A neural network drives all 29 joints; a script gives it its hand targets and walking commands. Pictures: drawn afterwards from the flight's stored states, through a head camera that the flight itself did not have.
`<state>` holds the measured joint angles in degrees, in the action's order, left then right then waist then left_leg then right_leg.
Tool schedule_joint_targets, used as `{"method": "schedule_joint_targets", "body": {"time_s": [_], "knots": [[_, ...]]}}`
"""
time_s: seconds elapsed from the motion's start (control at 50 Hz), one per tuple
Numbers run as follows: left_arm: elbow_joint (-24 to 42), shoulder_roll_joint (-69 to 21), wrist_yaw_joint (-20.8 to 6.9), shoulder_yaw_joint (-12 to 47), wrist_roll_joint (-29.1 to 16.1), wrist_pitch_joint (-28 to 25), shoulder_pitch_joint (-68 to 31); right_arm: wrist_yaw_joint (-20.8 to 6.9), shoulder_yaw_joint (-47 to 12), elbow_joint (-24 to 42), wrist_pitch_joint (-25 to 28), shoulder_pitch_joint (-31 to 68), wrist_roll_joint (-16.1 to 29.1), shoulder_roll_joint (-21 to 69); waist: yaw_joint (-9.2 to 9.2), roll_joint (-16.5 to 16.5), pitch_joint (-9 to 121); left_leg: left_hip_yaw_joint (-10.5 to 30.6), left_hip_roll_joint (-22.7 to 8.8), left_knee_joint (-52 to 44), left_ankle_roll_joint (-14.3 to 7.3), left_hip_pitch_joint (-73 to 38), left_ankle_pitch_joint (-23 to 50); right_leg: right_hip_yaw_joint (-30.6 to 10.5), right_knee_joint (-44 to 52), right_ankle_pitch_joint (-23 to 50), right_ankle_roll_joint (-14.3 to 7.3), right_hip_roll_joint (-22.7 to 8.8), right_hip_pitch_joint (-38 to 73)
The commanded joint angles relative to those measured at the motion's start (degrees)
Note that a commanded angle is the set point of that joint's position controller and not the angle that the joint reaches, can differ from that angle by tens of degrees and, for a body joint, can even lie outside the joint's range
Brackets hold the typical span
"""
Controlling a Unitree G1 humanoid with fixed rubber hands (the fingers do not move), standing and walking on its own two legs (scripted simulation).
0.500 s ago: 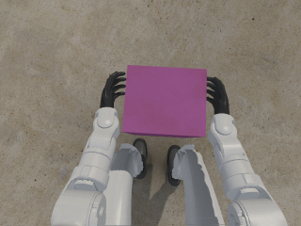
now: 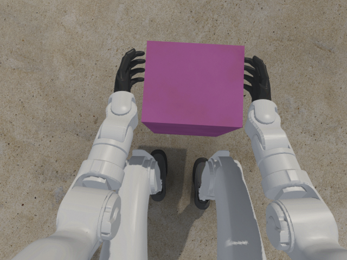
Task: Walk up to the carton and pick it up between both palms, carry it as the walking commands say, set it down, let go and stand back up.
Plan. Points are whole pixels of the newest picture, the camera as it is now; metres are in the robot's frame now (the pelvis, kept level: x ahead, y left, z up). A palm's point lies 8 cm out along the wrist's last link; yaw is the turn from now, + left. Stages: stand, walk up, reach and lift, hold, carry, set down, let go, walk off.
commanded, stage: set down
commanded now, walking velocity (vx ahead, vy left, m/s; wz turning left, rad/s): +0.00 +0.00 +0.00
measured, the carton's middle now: (189, 99) +0.44 -0.03 -0.24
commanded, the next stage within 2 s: none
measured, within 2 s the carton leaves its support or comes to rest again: neither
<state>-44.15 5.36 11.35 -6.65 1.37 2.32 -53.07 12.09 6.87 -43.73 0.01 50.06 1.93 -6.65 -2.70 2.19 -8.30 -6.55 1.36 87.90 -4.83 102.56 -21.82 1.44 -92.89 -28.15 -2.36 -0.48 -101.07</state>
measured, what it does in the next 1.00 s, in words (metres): lowers itself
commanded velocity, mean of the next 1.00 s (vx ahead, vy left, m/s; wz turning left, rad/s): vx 0.00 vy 0.00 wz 0.00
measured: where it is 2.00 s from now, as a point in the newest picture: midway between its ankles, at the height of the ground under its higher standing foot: (180, 188)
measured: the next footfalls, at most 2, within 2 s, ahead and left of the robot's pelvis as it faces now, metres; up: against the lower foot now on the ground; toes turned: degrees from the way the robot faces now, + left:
none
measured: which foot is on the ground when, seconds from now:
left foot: down 0.00-1.00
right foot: down 0.00-1.00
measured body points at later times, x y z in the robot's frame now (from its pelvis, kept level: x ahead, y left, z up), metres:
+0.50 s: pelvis +0.00 +0.00 -0.07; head +0.34 +0.00 +0.22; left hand +0.49 +0.12 -0.25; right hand +0.47 -0.17 -0.24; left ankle +0.14 +0.08 -0.51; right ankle +0.10 -0.10 -0.51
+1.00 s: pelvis -0.02 +0.00 -0.15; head +0.33 -0.01 +0.11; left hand +0.53 +0.12 -0.31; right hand +0.51 -0.17 -0.32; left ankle +0.14 +0.08 -0.51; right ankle +0.10 -0.10 -0.51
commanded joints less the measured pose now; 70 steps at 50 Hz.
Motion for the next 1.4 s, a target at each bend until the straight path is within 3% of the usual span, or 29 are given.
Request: {"method": "schedule_joint_targets", "body": {"time_s": [0.0,0.02,0.04,0.08,0.12,0.18,0.26,0.3,0.34,0.36,0.38,0.4,0.42,0.48,0.56,0.6,0.62,0.64,0.7,0.74,0.82,0.88,0.9,0.96,1.02,1.22,1.24,1.36,1.38], "knots": [[3.7,-10.2,1.6,10.4,-6.5,-2.8,-22.3,0.0,-8.6,11.2,1.8,26.1,9.3,14.3,3.52,-2.0,67.8,12.1,5.7,-0.7,1.9,-37.4,6.1,-2.6,6.0,8.8,1.8,7.3,20.6],[1.0,-12.2,0.7,12.0,-8.2,-2.5,-23.0,0.3,-7.0,7.8,2.0,26.5,7.9,11.9,-0.66,-0.6,63.3,12.3,5.7,0.6,2.2,-33.2,4.6,-2.3,5.8,8.1,1.4,6.7,18.3],[-2.2,-13.8,0.7,13.4,-9.5,-1.8,-20.6,0.3,-7.3,7.2,1.8,25.6,7.4,11.4,-1.11,-0.2,64.4,13.8,5.3,-0.6,2.0,-35.3,1.4,-2.0,5.1,6.0,1.3,6.6,19.0],[4.0,-15.4,0.9,15.7,-10.0,-3.3,-23.7,-0.5,-12.4,15.2,2.5,28.5,10.9,17.4,2.54,-2.3,70.5,13.6,5.8,1.7,1.3,-39.8,10.8,-1.7,3.6,12.9,1.1,7.4,18.3],[-1.0,-12.4,0.6,13.3,-9.4,-2.1,-24.6,0.1,-8.0,6.0,1.2,26.5,9.2,13.8,0.65,-3.5,64.3,12.7,5.1,2.2,2.2,-33.7,5.4,-1.7,3.2,9.5,1.6,6.9,17.2],[4.0,-11.2,0.6,11.9,-10.2,-2.8,-29.1,-0.1,-6.0,8.2,1.8,29.6,7.9,11.0,-0.73,-2.1,65.5,13.0,6.1,3.6,2.5,-32.3,7.1,-1.8,1.7,10.8,1.1,7.3,14.2],[-2.2,-15.4,-0.5,13.7,-9.2,-2.1,-27.0,-1.3,-10.4,5.6,1.3,30.9,9.3,14.9,2.32,-2.8,63.8,13.0,5.8,6.1,2.4,-30.8,7.2,-2.4,-1.0,10.3,1.3,6.7,12.1],[2.1,-14.8,-0.8,15.9,-11.8,-3.2,-32.7,-1.8,-11.4,4.3,1.3,32.2,10.7,18.5,0.74,-1.9,65.1,12.9,5.4,6.9,2.4,-28.2,5.1,-2.6,-1.5,10.0,1.6,6.4,11.9],[-4.2,-15.7,-0.8,13.8,-9.9,-2.2,-27.4,-1.5,-10.6,4.2,1.1,33.1,10.7,15.9,3.76,-3.5,65.4,11.4,6.4,8.2,2.8,-28.9,6.0,-2.5,-2.4,9.4,1.8,6.9,12.5],[2.9,-20.9,-1.7,17.5,-12.0,-2.6,-31.1,-2.6,-13.2,10.9,1.6,35.9,12.2,20.1,2.27,-3.3,70.5,12.7,6.1,8.9,2.3,-30.2,10.3,-2.7,-2.7,13.3,1.1,7.5,12.4],[-0.6,-17.3,-0.7,16.3,-11.2,-2.3,-29.8,-1.8,-12.5,11.8,2.1,37.5,11.5,15.5,1.55,-1.3,71.7,12.4,6.1,9.8,2.5,-30.5,9.8,-1.4,-4.3,13.8,1.9,7.4,14.4],[-3.3,-16.4,-1.0,15.2,-11.2,-2.1,-31.5,-1.6,-9.7,2.7,1.2,35.4,10.0,13.8,-0.62,-3.2,65.0,11.3,6.4,10.7,2.8,-24.8,4.5,-2.5,-2.8,9.3,1.1,6.8,12.9],[3.9,-17.5,-1.3,17.3,-12.5,-2.8,-36.2,-1.9,-12.9,9.2,1.5,39.1,11.0,18.8,1.34,-2.0,71.0,11.2,7.0,11.0,2.8,-27.4,9.8,-2.3,-4.3,14.4,1.8,7.3,15.2],[1.4,-19.0,-1.4,15.8,-11.0,-1.6,-33.6,-2.7,-13.1,12.1,1.4,41.4,12.5,17.2,2.36,-3.0,74.9,11.9,6.3,12.9,2.9,-31.7,12.2,-1.7,-6.7,14.6,1.9,7.5,13.8],[8.1,-24.5,-2.7,22.0,-15.9,-1.5,-43.6,-3.3,-16.9,13.0,0.5,46.2,14.5,22.7,-0.26,-2.6,86.1,12.8,6.5,15.8,2.7,-36.8,14.1,-1.2,-9.5,14.9,1.4,7.6,16.6],[-0.3,-25.1,-3.4,19.7,-14.5,0.7,-43.8,-3.9,-14.0,7.2,-0.8,49.1,12.5,21.0,-1.26,-3.8,79.9,11.9,6.9,16.0,3.7,-33.0,9.6,-1.3,-10.1,12.0,1.5,7.4,16.5],[2.2,-27.8,-3.8,21.1,-14.7,0.3,-45.1,-4.8,-19.1,13.8,-0.7,53.5,15.2,25.5,1.13,-2.0,86.1,12.2,6.5,17.2,3.1,-35.3,10.0,-1.5,-11.5,12.6,1.9,7.2,17.7],[-1.0,-27.6,-4.2,20.0,-13.2,0.9,-43.8,-5.2,-16.1,7.5,-1.5,50.0,13.0,25.5,-0.61,-2.4,81.8,12.1,6.6,17.6,3.2,-34.9,8.3,-0.5,-11.5,10.8,1.9,7.3,16.3],[7.7,-30.8,-5.9,21.7,-17.0,1.6,-54.4,-6.8,-20.3,17.0,-2.7,63.0,16.1,30.9,0.6,0.7,96.3,11.6,6.9,21.3,2.6,-37.8,12.6,-1.7,-15.4,15.3,1.7,7.2,24.0],[-1.8,-37.2,-7.4,19.8,-15.5,3.4,-49.2,-7.5,-21.3,14.6,-3.2,66.9,15.3,32.1,2.25,0.2,98.2,11.0,6.5,22.4,2.9,-39.0,13.4,-1.0,-17.1,15.0,1.9,7.2,26.2],[-16.9,-42.5,-13.1,13.7,-10.5,5.8,-48.7,-12.5,-14.0,1.1,-4.7,67.2,9.8,38.6,0.94,0.0,64.6,10.7,6.2,22.5,2.6,-21.5,0.2,-0.1,-17.1,3.9,1.4,7.8,7.7],[-8.3,-46.7,-15.2,12.5,-10.1,4.9,-57.5,-15.4,-13.7,3.3,-4.9,68.4,8.8,43.1,1.42,-1.8,69.3,9.9,6.4,25.2,2.7,-21.9,4.1,-0.5,-19.1,6.2,0.7,7.5,6.1],[-6.7,-49.4,-15.8,13.8,-11.6,5.3,-61.6,-15.4,-13.2,4.0,-4.9,71.2,8.3,42.5,-0.58,-3.0,71.1,11.0,6.4,25.9,2.9,-23.5,4.8,-0.3,-20.2,7.0,0.4,6.9,7.3],[-11.3,-50.2,-17.0,12.2,-10.0,6.2,-54.7,-16.0,-15.3,5.7,-5.2,72.6,9.2,44.6,1.23,-0.2,72.7,9.0,6.3,28.5,2.5,-22.5,7.7,-0.1,-20.4,8.8,1.0,7.4,10.0],[-13.5,-51.7,-19.0,11.8,-9.4,7.4,-53.8,-17.5,-12.5,2.3,-6.0,69.7,6.2,46.5,-1.41,0.7,64.9,10.6,6.2,27.3,2.1,-18.7,3.9,1.0,-21.1,5.1,0.7,7.2,3.5],[-13.6,-53.0,-21.0,8.5,-6.9,7.6,-49.6,-20.7,-12.0,-0.3,-7.5,64.9,6.7,49.8,2.03,-3.2,61.6,9.1,6.2,29.9,1.6,-15.2,7.0,-0.6,-22.7,6.9,0.2,7.1,-0.1],[-12.5,-53.1,-20.9,9.8,-8.0,7.4,-53.8,-20.6,-11.9,0.1,-7.4,65.3,5.6,51.1,-0.21,-1.0,64.1,9.5,6.3,30.3,1.7,-15.8,7.0,0.3,-22.7,7.3,0.2,7.1,0.7],[-18.8,-54.1,-21.9,9.3,-6.2,8.1,-48.6,-21.3,-11.1,-2.7,-7.5,63.2,5.0,51.0,1.45,-3.3,53.6,9.0,6.6,29.1,1.7,-10.2,4.3,-0.2,-22.5,5.5,0.2,7.6,-3.7],[-16.5,-53.2,-22.3,8.4,-7.2,7.8,-50.7,-21.3,-10.2,-4.5,-8.1,60.6,4.0,50.5,-0.12,-1.4,51.0,9.4,6.3,30.3,1.4,-7.7,4.6,-1.3,-22.6,6.7,-0.2,7.2,-2.8]]}}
